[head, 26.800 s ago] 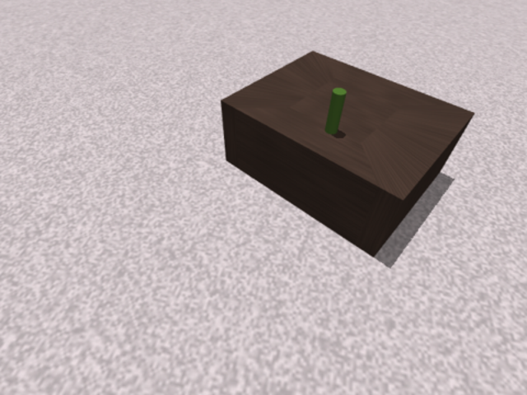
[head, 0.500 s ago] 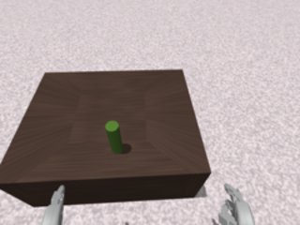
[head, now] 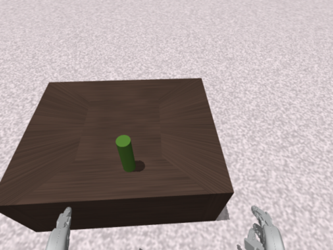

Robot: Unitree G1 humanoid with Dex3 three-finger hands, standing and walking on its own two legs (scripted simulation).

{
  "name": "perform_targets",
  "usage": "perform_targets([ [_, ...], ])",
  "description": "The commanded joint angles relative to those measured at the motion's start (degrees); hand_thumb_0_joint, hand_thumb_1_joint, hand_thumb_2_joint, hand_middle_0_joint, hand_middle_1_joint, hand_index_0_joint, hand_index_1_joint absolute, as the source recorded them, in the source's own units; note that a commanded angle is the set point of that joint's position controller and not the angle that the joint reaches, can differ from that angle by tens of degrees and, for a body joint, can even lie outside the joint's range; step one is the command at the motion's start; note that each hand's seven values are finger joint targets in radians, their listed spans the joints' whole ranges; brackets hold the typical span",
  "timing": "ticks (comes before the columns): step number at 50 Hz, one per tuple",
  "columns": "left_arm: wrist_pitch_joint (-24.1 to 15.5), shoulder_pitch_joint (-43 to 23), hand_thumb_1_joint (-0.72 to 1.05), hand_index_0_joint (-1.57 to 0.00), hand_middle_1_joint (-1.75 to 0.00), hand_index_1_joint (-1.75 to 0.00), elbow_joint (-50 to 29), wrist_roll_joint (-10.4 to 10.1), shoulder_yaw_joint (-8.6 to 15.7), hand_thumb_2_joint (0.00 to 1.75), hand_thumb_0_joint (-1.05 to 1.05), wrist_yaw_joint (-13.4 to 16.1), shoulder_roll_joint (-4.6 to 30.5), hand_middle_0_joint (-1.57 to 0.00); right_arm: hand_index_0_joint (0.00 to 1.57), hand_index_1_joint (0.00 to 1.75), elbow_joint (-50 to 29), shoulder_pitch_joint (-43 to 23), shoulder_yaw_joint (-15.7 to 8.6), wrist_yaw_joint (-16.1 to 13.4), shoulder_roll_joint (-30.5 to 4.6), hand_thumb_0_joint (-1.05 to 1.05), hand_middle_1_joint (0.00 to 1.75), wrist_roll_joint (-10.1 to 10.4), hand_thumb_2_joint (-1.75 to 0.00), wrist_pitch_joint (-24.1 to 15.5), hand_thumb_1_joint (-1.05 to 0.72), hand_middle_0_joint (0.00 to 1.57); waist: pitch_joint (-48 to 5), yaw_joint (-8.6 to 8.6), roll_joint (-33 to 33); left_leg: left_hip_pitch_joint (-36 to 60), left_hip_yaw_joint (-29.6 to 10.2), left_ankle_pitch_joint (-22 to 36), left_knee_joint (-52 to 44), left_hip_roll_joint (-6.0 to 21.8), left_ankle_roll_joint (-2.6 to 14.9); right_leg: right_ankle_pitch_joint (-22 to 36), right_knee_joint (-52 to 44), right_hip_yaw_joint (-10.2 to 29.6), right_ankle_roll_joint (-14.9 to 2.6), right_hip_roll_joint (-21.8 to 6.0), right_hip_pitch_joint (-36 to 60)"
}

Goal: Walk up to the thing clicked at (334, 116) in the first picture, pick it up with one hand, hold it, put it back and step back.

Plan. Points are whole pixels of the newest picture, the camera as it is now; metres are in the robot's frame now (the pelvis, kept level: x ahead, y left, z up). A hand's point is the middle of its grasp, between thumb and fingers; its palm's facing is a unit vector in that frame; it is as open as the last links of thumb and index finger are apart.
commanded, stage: home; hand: left
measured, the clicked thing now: (126, 154) +0.52 +0.15 -0.23
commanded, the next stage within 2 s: stand in 0.38 s
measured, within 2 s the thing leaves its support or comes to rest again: neither
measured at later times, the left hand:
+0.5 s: hand (85, 248) +0.17 +0.18 -0.05, palm faces +0.11 -0.95 -0.29, open 17.4 cm
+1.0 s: hand out of the picture +0.06 +0.27 -0.12, palm faces +0.01 -0.93 -0.37, open 8.3 cm
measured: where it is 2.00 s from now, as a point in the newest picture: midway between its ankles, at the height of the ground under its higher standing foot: outside the picture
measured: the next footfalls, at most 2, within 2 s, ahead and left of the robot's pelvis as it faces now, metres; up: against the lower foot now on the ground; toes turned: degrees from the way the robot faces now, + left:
none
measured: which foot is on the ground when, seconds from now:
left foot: down 0.00-1.00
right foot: down 0.00-1.00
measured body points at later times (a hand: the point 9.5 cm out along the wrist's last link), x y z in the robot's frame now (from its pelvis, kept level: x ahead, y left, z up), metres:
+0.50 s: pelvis +0.00 +0.00 +0.00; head +0.02 +0.00 +0.45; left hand +0.16 +0.23 -0.03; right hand +0.16 -0.24 -0.07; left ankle +0.02 +0.14 -0.68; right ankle -0.02 -0.14 -0.68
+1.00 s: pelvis +0.00 +0.02 +0.03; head +0.02 +0.02 +0.48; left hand +0.06 +0.32 -0.09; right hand +0.09 -0.28 -0.09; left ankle +0.02 +0.14 -0.68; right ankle -0.02 -0.14 -0.68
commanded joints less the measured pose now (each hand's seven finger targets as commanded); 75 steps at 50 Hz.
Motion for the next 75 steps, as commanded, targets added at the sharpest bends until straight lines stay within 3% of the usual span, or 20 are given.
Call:
perform_targets([
  [1, -3.10, -0.27, -0.55, -0.05, -0.05, -0.05, -11.01, 0.54, 3.86, 0.05, 0.00, 0.53, 6.21, -0.05, 0.20, 0.30, -9.46, -3.87, -2.34, -0.79, -6.28, 0.00, 0.30, -0.28, -0.90, -3.19, -0.90, 0.20, -6.38, 0.08, -1.59, 7.52, 3.35, 12.49, -7.39, -2.62, 2.64, 15.05, -9.86, -1.95, -1.00, 1.72, 0.86],
  [9, -3.13, -2.05, -0.54, -0.05, -0.05, -0.05, -11.41, 0.63, 3.55, 0.06, 0.00, 0.58, 6.06, -0.05, 0.20, 0.30, -9.35, -4.04, -2.46, -0.82, -6.61, 0.00, 0.30, -0.27, -0.90, -3.40, -0.90, 0.20, -4.90, -0.13, -0.43, 7.18, 2.97, 9.33, -8.63, -2.34, 2.39, 11.12, -9.55, -2.36, -1.48, 2.08, -1.21],
  [11, -2.89, -1.18, -0.55, -0.05, -0.05, -0.05, -10.53, 0.61, 2.79, 0.05, 0.00, 0.49, 5.27, -0.05, 0.20, 0.30, -9.10, -3.59, -2.47, -0.91, -6.71, 0.00, 0.30, -0.33, -0.90, -3.52, -0.90, 0.20, -5.40, -0.58, -1.14, 8.07, 3.00, 11.19, -8.12, -2.23, 2.47, 13.18, -9.34, -2.37, -1.24, 2.07, -0.80],
  [12, -2.93, -0.96, -0.54, -0.05, -0.05, -0.05, -11.39, 0.59, 3.73, 0.06, 0.00, 0.62, 5.97, -0.05, 0.20, 0.30, -9.23, -3.66, -2.51, -1.00, -6.55, 0.00, 0.30, -0.35, -0.90, -3.60, -0.90, 0.20, -6.66, -0.10, -1.02, 8.01, 2.88, 12.48, -7.80, -2.26, 2.47, 14.50, -9.19, -2.41, -1.19, 2.05, 0.07],
  [24, -3.06, -1.28, -0.56, -0.05, -0.05, -0.05, -11.96, 0.64, 3.23, 0.05, 0.00, 0.67, 5.73, -0.05, 0.20, 0.30, -9.36, -3.77, -2.30, -1.16, -6.36, 0.00, 0.30, -0.43, -0.90, -3.60, -0.90, 0.20, -6.14, -0.26, -1.12, 7.44, 3.38, 11.00, -7.53, -2.53, 2.61, 13.49, -9.78, -1.90, -1.18, 1.80, -0.11],
  [27, -2.88, -0.93, -0.32, -0.20, -0.29, -0.29, -11.77, 0.69, 3.96, 0.29, 0.00, 0.72, 6.37, -0.20, 0.20, 0.30, -9.18, -3.53, -2.35, -1.30, -6.35, 0.00, 0.30, -0.34, -0.90, -3.63, -0.90, 0.20, -6.22, 0.10, -1.03, 7.76, 3.39, 12.52, -7.38, -2.48, 2.52, 14.84, -9.37, -2.05, -1.19, 1.86, 0.15],
  [28, -10.27, -9.88, -0.24, -0.20, -0.30, -0.30, 8.34, 6.80, 5.88, 0.37, 0.00, -1.93, 14.03, -0.20, 0.20, 0.30, 3.99, -5.75, -4.45, 2.11, -14.96, 0.00, 0.30, -6.22, -0.90, -0.13, -0.90, 0.20, 0.71, 2.23, -7.08, 7.76, 0.65, 17.98, -8.15, -2.10, 4.42, 14.16, -12.60, 2.05, -4.70, -3.15, 9.43],
  [29, -13.11, -7.92, -0.16, -0.20, -0.30, -0.30, 15.70, 6.94, 6.62, 0.45, 0.00, -3.43, 15.49, -0.20, 0.20, 0.30, 5.85, -5.04, -5.07, 4.50, -14.85, 0.00, 0.30, -7.37, -0.90, 1.25, -0.90, 0.20, -1.98, 1.61, -8.51, 10.37, 2.09, 16.84, -8.09, -1.89, 5.60, 16.31, -12.88, 6.59, -6.32, -5.05, 10.30],
  [30, -14.80, -7.57, -0.08, -0.20, -0.30, -0.30, 17.42, 6.68, 5.92, 0.53, 0.00, -4.43, 16.06, -0.20, 0.20, 0.30, 5.65, -6.14, -5.51, 5.70, -15.14, 0.00, 0.30, -6.86, -0.90, 1.99, -0.90, 0.20, -0.75, 1.16, -7.48, 11.59, 0.98, 17.03, -8.01, -2.17, 6.18, 17.12, -13.73, 7.18, -7.28, -4.76, 8.62],
  [32, -16.63, -10.25, 0.08, -0.20, -0.30, -0.30, 21.59, 5.13, 5.03, 0.69, 0.00, -5.43, 15.97, -0.20, 0.20, 0.30, 7.33, -5.59, -5.23, 7.82, -14.35, 0.00, 0.30, -4.52, -0.90, 2.16, -0.90, 0.20, -1.27, 1.12, -4.95, 13.92, 0.46, 16.49, -10.09, -2.02, 6.60, 17.10, -13.05, 7.54, -6.74, -5.15, 9.52],
  [35, -17.28, -12.23, 0.32, -0.20, -0.30, -0.30, 28.06, 3.73, 5.09, 0.90, 0.00, -5.97, 16.19, -0.20, 0.20, 0.30, 9.98, -5.91, -5.86, 9.83, -15.02, 0.00, 0.30, -3.19, -0.90, 2.04, -0.90, 0.20, -0.66, 1.84, -4.32, 17.32, -1.31, 17.79, -13.22, -1.32, 6.51, 17.38, -13.46, 4.97, -5.24, -4.00, 9.05],
  [40, -18.18, -13.47, 0.72, -0.20, -0.30, -0.30, 37.29, 3.50, 5.07, 0.90, 0.00, -5.86, 15.97, -0.20, 0.20, 0.30, 13.68, -7.30, -6.10, 9.89, -16.16, 0.00, 0.30, -3.70, -0.90, 3.17, -0.90, 0.20, 2.59, 2.50, 1.43, 17.17, -5.54, 13.12, -20.59, 0.92, 7.42, 13.59, -14.63, 2.42, -3.84, -2.40, 11.43],
  [43, -18.39, -12.93, 0.90, -0.20, -0.30, -0.30, 41.97, 3.26, 5.05, 0.90, 0.00, -5.77, 16.10, -0.20, 0.20, 0.30, 15.97, -7.52, -6.17, 9.67, -17.21, 0.00, 0.30, -3.49, -0.90, 3.37, -0.90, 0.20, 2.51, 2.84, 3.61, 19.32, -7.23, 15.56, -23.55, 2.13, 7.49, 15.57, -16.11, 1.51, -3.29, -2.20, 13.86],
  [46, -18.52, -13.56, 0.90, -0.20, -0.30, -0.30, 46.02, 3.18, 5.07, 0.90, 0.00, -5.73, 17.27, -0.20, 0.20, 0.30, 18.54, -7.09, -5.87, 9.49, -17.03, 0.00, 0.30, -3.07, -0.90, 3.70, -0.90, 0.20, 2.70, 2.34, 0.71, 21.29, -5.36, 17.95, -23.93, 1.40, 6.38, 18.12, -19.86, 2.54, -3.71, -3.35, 16.28],
  [49, -18.62, -13.72, 0.90, -0.20, -0.30, -0.30, 49.49, 2.73, 4.78, 0.90, 0.00, -5.60, 18.09, -0.20, 0.20, 0.30, 21.32, -6.21, -5.58, 9.26, -17.33, 0.00, 0.30, -2.64, -0.90, 3.91, -0.90, 0.20, 2.15, 1.66, -0.91, 24.95, -3.60, 24.71, -23.29, 0.97, 5.69, 24.32, -22.42, 3.56, -3.70, -4.72, 18.31],
  [57, -18.16, -16.31, 0.90, -0.20, -0.30, -0.30, 56.59, 2.42, 3.76, 0.90, 0.00, -5.68, 19.24, -0.20, 0.20, 0.30, 26.68, -6.94, -4.47, 9.34, -17.38, 0.00, 0.30, -1.88, -0.90, 4.93, -0.90, 0.20, 6.45, 0.86, -2.99, 26.37, -3.56, 18.81, -30.47, 1.21, 4.61, 19.68, -30.73, 3.68, -2.83, -5.49, 21.62],
  [62, -18.20, -17.05, 0.90, -0.20, -0.30, -0.30, 59.51, 2.19, 3.37, 0.90, 0.00, -5.85, 18.92, -0.20, 0.20, 0.30, 28.86, -8.31, -4.07, 9.37, -17.38, 0.00, 0.30, -1.77, -0.90, 4.83, -0.90, 0.20, 6.82, 1.39, -1.94, 28.20, -3.75, 21.89, -32.86, 1.97, 4.11, 21.09, -32.82, 3.11, -2.29, -5.82, 24.00],
  [69, -18.08, -18.43, 0.90, -0.20, -0.30, -0.30, 62.00, 2.25, 3.42, 0.90, 0.00, -6.33, 19.19, -0.20, 0.20, 0.30, 30.94, -8.98, -3.98, 9.52, -17.79, 0.00, 0.30, -1.68, -0.90, 4.94, -0.90, 0.20, 8.97, 1.33, -0.99, 27.43, -3.93, 15.56, -36.87, 1.90, 3.46, 16.49, -35.89, 2.91, -2.06, -5.68, 24.46],
  [72, -18.18, -19.12, 0.90, -0.20, -0.30, -0.30, 62.56, 2.40, 3.48, 0.90, 0.00, -6.37, 19.36, -0.20, 0.20, 0.30, 31.43, -9.40, -3.93, 9.65, -17.47, 0.00, 0.30, -1.63, -0.90, 5.06, -0.90, 0.20, 8.90, 1.37, -2.34, 27.74, -3.89, 15.99, -37.03, 1.93, 3.32, 15.22, -37.09, 2.98, -2.07, -5.97, 24.19],
  [75, -18.40, -19.96, 0.90, -0.20, -0.30, -0.30, 62.87, 2.14, 3.49, 0.90, 0.00, -6.43, 19.28, -0.20, 0.20, 0.30, 31.91, -9.46, -3.71, 9.66, -17.43, 0.00, 0.30, -1.60, -0.90, 4.88, -0.90, 0.20, 7.86, 1.33, -1.74, 28.01, -3.54, 19.46, -36.64, 2.14, 3.34, 18.87, -37.08, 3.37, -1.99, -6.46, 26.27],
])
